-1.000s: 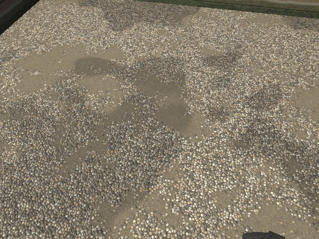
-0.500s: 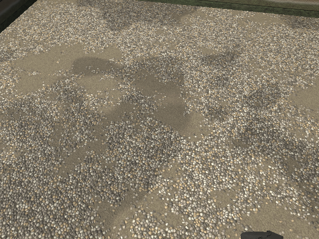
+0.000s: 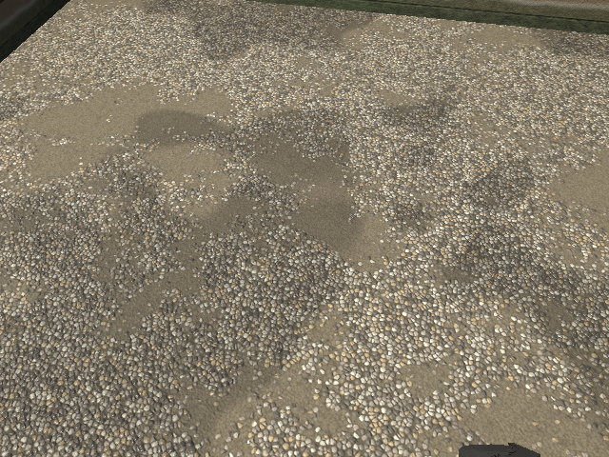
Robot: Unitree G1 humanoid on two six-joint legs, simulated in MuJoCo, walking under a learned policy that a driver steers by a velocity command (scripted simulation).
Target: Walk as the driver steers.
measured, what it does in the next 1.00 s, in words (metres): stands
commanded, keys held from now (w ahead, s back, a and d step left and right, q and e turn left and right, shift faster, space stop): w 1.00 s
